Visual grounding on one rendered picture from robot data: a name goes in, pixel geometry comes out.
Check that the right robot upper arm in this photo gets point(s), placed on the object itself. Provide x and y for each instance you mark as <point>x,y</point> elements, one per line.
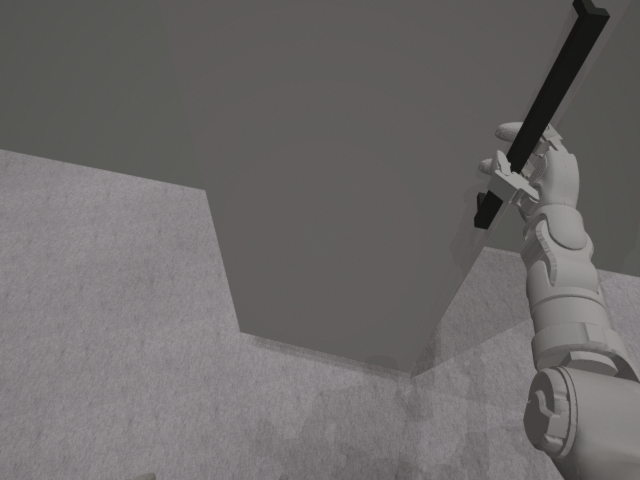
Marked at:
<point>587,423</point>

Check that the right robot hand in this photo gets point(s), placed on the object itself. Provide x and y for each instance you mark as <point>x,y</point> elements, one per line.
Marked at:
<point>555,180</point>

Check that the fridge door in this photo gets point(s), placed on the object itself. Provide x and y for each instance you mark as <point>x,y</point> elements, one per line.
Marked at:
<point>339,143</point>

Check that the robot right forearm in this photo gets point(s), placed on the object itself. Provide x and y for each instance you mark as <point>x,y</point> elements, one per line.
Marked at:
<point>571,325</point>

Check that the handle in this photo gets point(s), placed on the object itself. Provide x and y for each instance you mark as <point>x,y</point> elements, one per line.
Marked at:
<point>586,30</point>

